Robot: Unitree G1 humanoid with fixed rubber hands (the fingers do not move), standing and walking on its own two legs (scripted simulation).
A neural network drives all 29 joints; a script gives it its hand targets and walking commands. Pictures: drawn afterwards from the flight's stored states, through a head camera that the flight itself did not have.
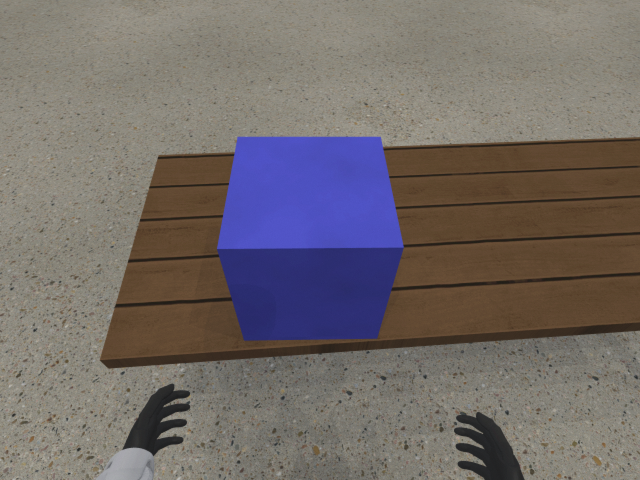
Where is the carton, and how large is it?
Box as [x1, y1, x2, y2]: [217, 137, 403, 340]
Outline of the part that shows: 237,137 217,250 244,340 376,338 403,248 380,137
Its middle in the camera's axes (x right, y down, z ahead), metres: -0.01 +0.00 +0.67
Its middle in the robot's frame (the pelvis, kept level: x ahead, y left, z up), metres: +0.49 +0.04 -0.04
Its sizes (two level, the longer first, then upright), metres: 0.237 0.237 0.260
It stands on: a table, 0.60 m high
